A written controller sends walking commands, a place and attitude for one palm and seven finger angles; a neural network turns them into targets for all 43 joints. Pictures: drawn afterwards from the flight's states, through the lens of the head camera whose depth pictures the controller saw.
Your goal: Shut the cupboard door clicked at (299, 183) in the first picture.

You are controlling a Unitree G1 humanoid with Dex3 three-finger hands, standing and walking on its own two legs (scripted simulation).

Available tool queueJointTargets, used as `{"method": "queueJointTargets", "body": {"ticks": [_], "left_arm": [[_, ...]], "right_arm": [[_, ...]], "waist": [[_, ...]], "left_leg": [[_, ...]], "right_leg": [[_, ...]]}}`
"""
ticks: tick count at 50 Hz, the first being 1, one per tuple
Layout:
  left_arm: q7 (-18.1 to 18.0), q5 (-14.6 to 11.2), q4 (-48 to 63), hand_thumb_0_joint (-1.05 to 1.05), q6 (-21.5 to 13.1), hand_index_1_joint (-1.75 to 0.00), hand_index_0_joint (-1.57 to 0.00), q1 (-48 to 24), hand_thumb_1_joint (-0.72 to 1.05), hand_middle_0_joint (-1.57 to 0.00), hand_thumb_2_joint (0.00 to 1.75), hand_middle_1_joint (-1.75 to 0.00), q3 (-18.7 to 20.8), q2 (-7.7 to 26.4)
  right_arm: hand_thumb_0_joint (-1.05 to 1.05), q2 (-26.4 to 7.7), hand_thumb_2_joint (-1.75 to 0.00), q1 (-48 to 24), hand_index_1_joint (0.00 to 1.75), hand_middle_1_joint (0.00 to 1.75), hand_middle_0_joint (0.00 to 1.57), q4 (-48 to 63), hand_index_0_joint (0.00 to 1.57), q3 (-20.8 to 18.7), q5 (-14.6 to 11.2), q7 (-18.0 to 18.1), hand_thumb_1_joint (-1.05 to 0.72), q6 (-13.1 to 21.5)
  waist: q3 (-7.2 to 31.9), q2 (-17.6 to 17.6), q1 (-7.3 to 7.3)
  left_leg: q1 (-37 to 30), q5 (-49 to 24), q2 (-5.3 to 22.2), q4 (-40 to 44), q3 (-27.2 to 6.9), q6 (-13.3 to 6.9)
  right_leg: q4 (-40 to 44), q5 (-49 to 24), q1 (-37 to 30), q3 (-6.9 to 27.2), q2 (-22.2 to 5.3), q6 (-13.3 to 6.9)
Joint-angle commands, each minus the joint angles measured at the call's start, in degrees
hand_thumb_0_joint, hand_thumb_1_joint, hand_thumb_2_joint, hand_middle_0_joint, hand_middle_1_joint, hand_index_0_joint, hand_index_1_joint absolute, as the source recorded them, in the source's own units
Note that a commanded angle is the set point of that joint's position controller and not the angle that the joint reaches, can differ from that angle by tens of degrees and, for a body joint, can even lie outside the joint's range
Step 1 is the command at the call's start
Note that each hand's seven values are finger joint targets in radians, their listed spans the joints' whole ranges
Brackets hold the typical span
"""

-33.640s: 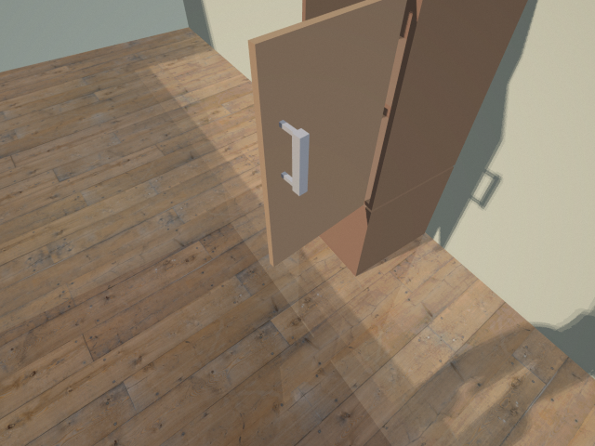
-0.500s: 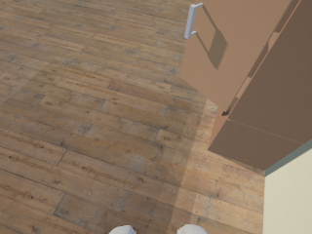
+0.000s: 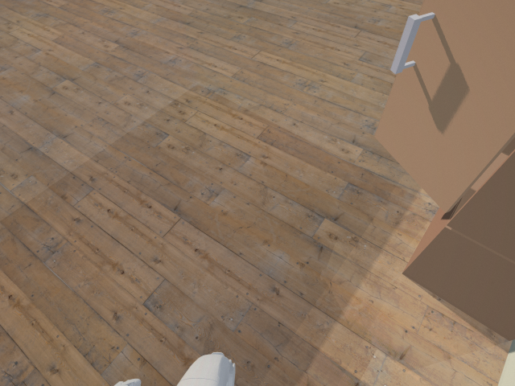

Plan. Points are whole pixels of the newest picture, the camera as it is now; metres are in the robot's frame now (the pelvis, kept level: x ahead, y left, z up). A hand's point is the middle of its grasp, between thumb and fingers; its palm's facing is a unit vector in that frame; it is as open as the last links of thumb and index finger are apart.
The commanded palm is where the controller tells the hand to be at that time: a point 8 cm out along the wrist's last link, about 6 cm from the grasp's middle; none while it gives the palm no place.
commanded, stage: walk to a spot facing it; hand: left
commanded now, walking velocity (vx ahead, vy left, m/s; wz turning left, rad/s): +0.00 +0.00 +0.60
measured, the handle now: (412, 43) +0.88 -0.38 +0.03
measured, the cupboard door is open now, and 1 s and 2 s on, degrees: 62 62 62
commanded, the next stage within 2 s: turn to face it in 1.42 s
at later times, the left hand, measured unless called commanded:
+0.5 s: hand out of the picture +0.08 +0.27 -0.15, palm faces +0.29 -0.92 -0.25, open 7.4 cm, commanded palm none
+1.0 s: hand out of the picture +0.09 +0.17 -0.16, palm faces +0.63 -0.74 -0.23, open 7.3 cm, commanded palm none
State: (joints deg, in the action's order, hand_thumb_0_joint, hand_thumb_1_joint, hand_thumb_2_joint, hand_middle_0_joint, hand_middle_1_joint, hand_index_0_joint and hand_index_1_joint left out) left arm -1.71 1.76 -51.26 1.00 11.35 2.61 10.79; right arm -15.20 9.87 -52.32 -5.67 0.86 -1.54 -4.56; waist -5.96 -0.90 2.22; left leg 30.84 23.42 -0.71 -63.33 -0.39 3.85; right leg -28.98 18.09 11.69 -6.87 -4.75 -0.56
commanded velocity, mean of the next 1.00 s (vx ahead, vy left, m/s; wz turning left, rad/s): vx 0.28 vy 0.00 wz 0.59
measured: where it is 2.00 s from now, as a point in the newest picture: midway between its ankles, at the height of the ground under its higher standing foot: (186, 302)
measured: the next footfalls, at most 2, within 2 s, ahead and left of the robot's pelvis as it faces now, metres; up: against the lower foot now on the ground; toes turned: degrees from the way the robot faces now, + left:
left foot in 0.20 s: +0.02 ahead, +0.14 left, +0.00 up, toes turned +13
right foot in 0.62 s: +0.23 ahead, -0.07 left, +0.00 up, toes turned +17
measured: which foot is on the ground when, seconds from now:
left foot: up 0.00-0.18, down 0.20-0.62, up 0.64-1.00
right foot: down 0.00-0.20, up 0.22-0.60, down 0.62-1.00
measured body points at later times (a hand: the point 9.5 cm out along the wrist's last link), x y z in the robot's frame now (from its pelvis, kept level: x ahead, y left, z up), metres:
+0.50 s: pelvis +0.05 +0.03 +0.00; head +0.09 +0.05 +0.45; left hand +0.07 +0.32 -0.13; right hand +0.15 -0.21 -0.14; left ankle -0.02 +0.13 -0.74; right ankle +0.14 -0.12 -0.69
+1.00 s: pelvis +0.22 +0.04 +0.00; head +0.27 +0.06 +0.45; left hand +0.06 +0.21 -0.14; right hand +0.45 -0.10 -0.15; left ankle +0.21 +0.19 -0.67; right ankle +0.19 -0.08 -0.74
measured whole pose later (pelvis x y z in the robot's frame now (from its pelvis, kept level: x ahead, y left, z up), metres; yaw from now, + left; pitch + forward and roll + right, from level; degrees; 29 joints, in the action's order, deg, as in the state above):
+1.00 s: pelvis +0.22 +0.04 +0.00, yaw +37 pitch +1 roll +1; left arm -0.7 2.1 -56.9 -3.9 21.9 2.6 8.9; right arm -13.2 7.1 -54.2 -3.8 1.3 -2.9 -2.3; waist -5.4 -0.6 -0.7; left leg 35.8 12.5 4.0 -55.3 4.7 0.4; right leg -20.5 20.0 0.6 -20.1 -4.7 -0.1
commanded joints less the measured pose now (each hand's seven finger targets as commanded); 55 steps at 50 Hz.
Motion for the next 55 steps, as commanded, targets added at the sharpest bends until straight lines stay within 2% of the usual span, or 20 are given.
{"method": "queueJointTargets", "body": {"ticks": [1,5,8,10,11,13,17,26,29,30,31,32,33,34,35,37,39,43,51,55], "left_arm": [[-0.89,-0.11,3.05,0.00,-1.61,-0.30,-0.20,5.47,0.90,-0.20,0.90,-0.30,3.59,12.62],[-0.64,0.18,2.60,0.00,-1.31,-0.30,-0.20,7.04,0.90,-0.20,0.90,-0.30,4.40,14.04],[-0.08,-0.68,2.74,0.00,-1.30,-0.30,-0.20,5.03,0.90,-0.20,0.90,-0.30,4.36,13.54],[0.79,-0.84,7.37,0.00,-0.87,-0.30,-0.20,0.59,0.90,-0.20,0.90,-0.30,2.44,7.14],[0.73,-0.24,8.76,0.00,-0.51,-0.30,-0.20,-3.92,0.90,-0.20,0.90,-0.30,2.48,8.75],[1.25,-0.11,7.96,0.00,-0.62,-0.30,-0.20,-6.98,0.90,-0.20,0.90,-0.30,2.98,8.68],[2.94,-0.06,5.25,0.00,-0.72,-0.30,-0.20,-3.48,0.90,-0.20,0.90,-0.30,3.11,8.48],[3.71,-0.43,7.47,0.00,-1.71,-0.30,-0.20,-7.46,0.90,-0.20,0.90,-0.30,2.47,7.90],[3.49,-0.45,4.82,0.00,-2.66,-0.30,-0.20,1.25,0.90,-0.20,0.90,-0.30,3.14,8.80],[3.01,-0.20,2.72,0.00,-3.41,-0.30,-0.20,8.39,0.90,-0.20,0.90,-0.30,4.06,12.09],[2.09,0.61,1.52,0.00,-4.06,-0.30,-0.20,15.23,0.90,-0.20,0.90,-0.30,5.62,19.19],[1.63,-0.22,1.57,0.00,-3.21,-0.30,-0.20,14.73,0.90,-0.20,0.90,-0.30,5.17,19.32],[1.27,-0.36,2.82,0.00,-3.04,-0.30,-0.20,9.62,0.90,-0.20,0.90,-0.30,4.78,16.62],[1.08,-0.21,3.33,0.00,-3.43,-0.30,-0.20,5.48,0.90,-0.20,0.90,-0.30,4.20,13.43],[1.07,-0.31,3.39,0.00,-3.76,-0.30,-0.20,3.42,0.90,-0.20,0.90,-0.30,3.24,10.45],[1.28,-0.47,2.93,0.00,-4.66,-0.30,-0.20,3.67,0.90,-0.20,0.90,-0.30,2.36,7.44],[1.20,-0.41,1.13,0.00,-5.45,-0.30,-0.20,6.87,0.90,-0.20,0.90,-0.30,2.17,6.65],[0.70,-0.14,-2.10,0.00,-6.19,-0.30,-0.20,13.03,0.90,-0.20,0.90,-0.30,1.71,5.41],[0.45,0.00,-4.05,0.00,-5.89,-0.30,-0.20,16.18,0.90,-0.20,0.90,-0.30,1.95,7.90],[0.81,-0.30,-2.93,0.00,-5.64,-0.30,-0.20,12.77,0.90,-0.20,0.90,-0.30,2.74,11.96]], "right_arm": [[0.00,-1.18,-0.90,-4.77,0.30,0.30,0.20,5.88,0.20,1.01,0.03,-0.16,-0.90,1.38],[0.00,-1.13,-0.90,-5.58,0.30,0.30,0.20,6.45,0.20,1.37,-0.20,-0.08,-0.90,2.02],[0.00,-3.99,-0.90,2.15,0.30,0.30,0.20,4.62,0.20,0.76,0.17,0.00,-0.90,2.90],[0.00,-15.45,-0.90,11.27,0.30,0.30,0.20,2.62,0.20,-1.89,1.03,0.98,-0.90,3.34],[0.00,-14.65,-0.90,13.60,0.30,0.30,0.20,1.09,0.20,-1.48,1.04,1.34,-0.90,3.06],[0.00,-10.78,-0.90,9.69,0.30,0.30,0.20,2.81,0.20,-0.34,1.17,2.31,-0.90,3.85],[0.00,-9.44,-0.90,4.80,0.30,0.30,0.20,4.01,0.20,0.52,0.85,2.32,-0.90,5.15],[0.00,-9.20,-0.90,6.91,0.30,0.30,0.20,1.84,0.20,0.03,1.01,1.83,-0.90,5.68],[0.00,-8.26,-0.90,4.39,0.30,0.30,0.20,1.90,0.20,-0.01,0.61,1.93,-0.90,5.68],[0.00,-6.06,-0.90,3.79,0.30,0.30,0.20,2.25,0.20,0.39,0.00,1.73,-0.90,6.01],[0.00,-0.99,-0.90,6.01,0.30,0.30,0.20,3.35,0.20,1.29,-0.63,1.58,-0.90,6.69],[0.00,-3.36,-0.90,4.21,0.30,0.30,0.20,4.39,0.20,0.69,0.01,1.49,-0.90,6.30],[0.00,-4.09,-0.90,5.05,0.30,0.30,0.20,3.95,0.20,0.31,0.48,1.05,-0.90,5.75],[0.00,-3.05,-0.90,5.30,0.30,0.30,0.20,2.37,0.20,0.34,0.87,0.95,-0.90,5.61],[0.00,-2.76,-0.90,5.37,0.30,0.30,0.20,1.17,0.20,0.52,1.01,0.59,-0.90,5.28],[0.00,-0.46,-0.90,6.09,0.30,0.30,0.20,-0.08,0.20,0.91,0.81,-0.27,-0.90,4.59],[0.00,0.80,-0.90,5.73,0.30,0.30,0.20,-0.50,0.20,1.10,0.56,-0.62,-0.90,4.26],[0.00,2.02,-0.90,0.35,0.30,0.30,0.20,1.36,0.20,1.65,0.62,-1.04,-0.90,3.95],[0.00,2.00,-0.90,-11.32,0.30,0.30,0.20,6.05,0.20,3.24,0.74,-2.12,-0.90,4.55],[0.00,-1.46,-0.90,-0.04,0.30,0.30,0.20,4.22,0.20,2.15,0.94,-1.24,-0.90,5.43]], "waist": [[7.23,11.65,-4.05],[8.00,13.88,-4.84],[11.77,7.44,-0.30],[14.26,-19.60,4.95],[12.07,-12.21,5.75],[7.52,-11.17,3.95],[3.75,-6.70,0.18],[2.52,-8.46,-0.04],[5.47,-6.18,-4.63],[8.38,1.16,-7.95],[15.07,21.11,-10.67],[11.36,20.32,-9.60],[5.74,14.72,-6.32],[3.49,15.72,-4.58],[2.42,11.89,-2.94],[3.09,8.03,-1.61],[4.05,8.40,-1.73],[4.12,9.09,-2.94],[0.30,8.29,-4.31],[7.43,8.57,1.91]], "left_leg": [[0.59,2.13,1.38,11.23,3.89,0.31],[-4.84,2.27,0.96,22.42,5.96,-1.07],[-22.62,-11.83,0.81,38.25,5.41,-2.74],[-39.24,-34.63,23.95,42.90,-26.28,-15.61],[-37.66,-27.43,25.60,42.96,-25.09,-18.36],[-30.05,-12.75,19.48,45.44,-23.06,-15.45],[-24.44,-6.65,12.94,48.91,-16.59,-12.41],[-20.07,-3.03,10.88,48.95,-18.19,-13.69],[-10.78,-4.77,8.34,40.75,-16.57,-11.54],[-1.42,0.00,4.06,31.76,-13.02,-9.10],[7.96,9.99,-3.62,10.76,-3.63,-5.48],[10.94,12.86,-2.08,-3.07,-4.09,-5.30],[11.25,7.29,1.29,-7.96,-5.46,-5.28],[11.33,1.16,3.21,-10.85,-5.44,-5.01],[9.31,-3.88,4.86,-11.68,-4.42,-4.26],[5.83,-8.87,4.91,-9.87,-1.97,-3.30],[7.67,-10.91,4.64,-8.51,-0.42,-2.71],[11.78,-11.07,4.92,-3.04,2.14,-2.56],[7.83,-9.08,3.86,18.87,8.21,-5.56],[-12.04,-5.70,-1.94,25.23,11.56,-9.39]], "right_leg": [[3.14,-42.48,-12.58,4.76,-13.75,-6.50],[-0.18,-45.02,-13.23,4.14,-15.55,-6.14],[-10.40,-32.88,-4.53,-1.14,-13.57,-1.21],[-33.43,21.70,24.73,-2.31,-0.78,4.81],[-36.23,21.30,27.72,3.85,-2.44,3.52],[-37.31,12.65,27.64,5.96,-3.12,3.52],[-34.69,1.40,25.42,5.80,-1.50,4.53],[-11.47,-1.44,16.17,3.32,2.03,5.27],[-1.03,-5.41,-3.17,2.89,4.07,4.59],[5.64,-1.71,-17.31,8.57,-0.95,3.64],[13.65,13.56,-27.79,29.51,-19.16,-1.39],[20.26,23.33,-18.85,39.14,-24.85,-4.01],[22.03,28.89,-11.39,36.42,-24.42,-4.42],[21.84,26.02,-6.76,33.01,-22.04,-3.51],[20.67,17.45,-3.44,24.29,-19.31,-2.76],[17.87,-1.79,-2.45,9.36,-14.52,-1.50],[15.72,-17.62,-6.71,3.01,-13.32,-1.40],[12.74,-38.59,-14.36,-2.53,-13.42,-1.13],[11.22,-44.70,-18.61,-7.47,-16.55,-3.39],[-6.12,-58.97,-15.05,-11.59,-17.28,-2.40]]}}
